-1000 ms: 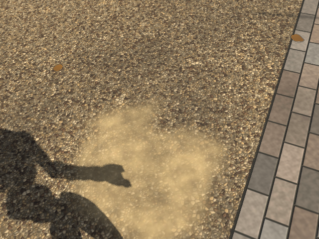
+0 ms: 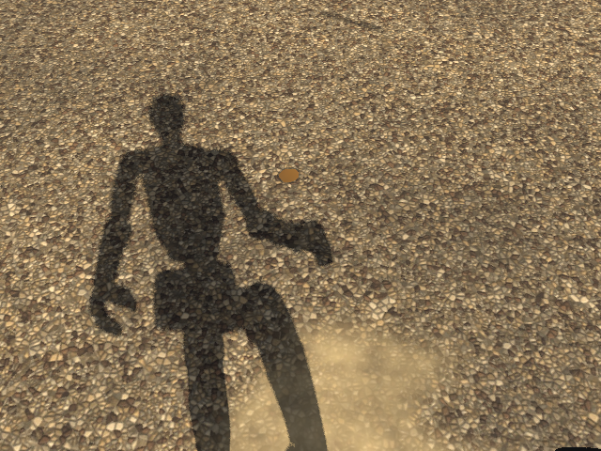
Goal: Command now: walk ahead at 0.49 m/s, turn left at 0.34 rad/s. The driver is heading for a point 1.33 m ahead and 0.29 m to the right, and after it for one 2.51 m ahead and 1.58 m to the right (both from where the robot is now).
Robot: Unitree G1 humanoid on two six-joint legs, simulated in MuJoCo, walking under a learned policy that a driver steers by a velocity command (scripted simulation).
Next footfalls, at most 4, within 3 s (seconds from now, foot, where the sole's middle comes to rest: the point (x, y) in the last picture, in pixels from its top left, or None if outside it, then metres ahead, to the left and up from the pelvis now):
0.16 left None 0.27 0.15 -0.78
0.68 right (396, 429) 0.52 -0.13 -0.78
1.16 left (364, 294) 0.86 -0.06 -0.78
1.64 right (477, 263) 0.98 -0.36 -0.78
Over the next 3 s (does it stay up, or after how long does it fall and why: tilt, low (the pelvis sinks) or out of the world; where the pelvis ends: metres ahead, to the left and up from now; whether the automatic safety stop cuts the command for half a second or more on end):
stays up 1.31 -0.26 0.00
